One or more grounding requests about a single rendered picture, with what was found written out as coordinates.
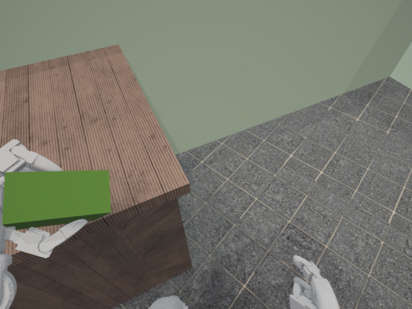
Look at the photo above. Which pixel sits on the sponge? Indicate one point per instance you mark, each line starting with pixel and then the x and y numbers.
pixel 45 198

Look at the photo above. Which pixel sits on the left robot hand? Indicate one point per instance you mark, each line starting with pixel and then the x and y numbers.
pixel 14 157

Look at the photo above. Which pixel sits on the table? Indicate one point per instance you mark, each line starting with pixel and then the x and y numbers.
pixel 87 112

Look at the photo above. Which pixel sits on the right robot hand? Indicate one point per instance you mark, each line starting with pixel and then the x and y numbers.
pixel 318 295

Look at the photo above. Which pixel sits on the left robot forearm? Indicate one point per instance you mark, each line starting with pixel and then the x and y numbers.
pixel 8 285

